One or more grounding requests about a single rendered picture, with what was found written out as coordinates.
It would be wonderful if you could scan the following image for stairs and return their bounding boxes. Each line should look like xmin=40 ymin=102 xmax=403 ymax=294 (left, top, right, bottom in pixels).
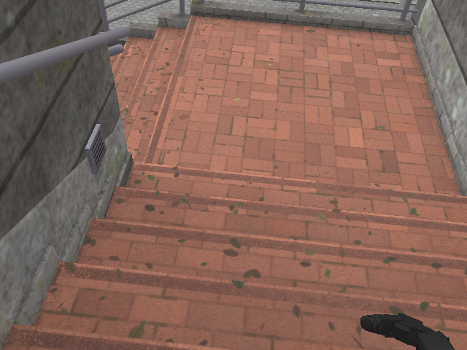
xmin=110 ymin=26 xmax=186 ymax=163
xmin=2 ymin=162 xmax=467 ymax=350

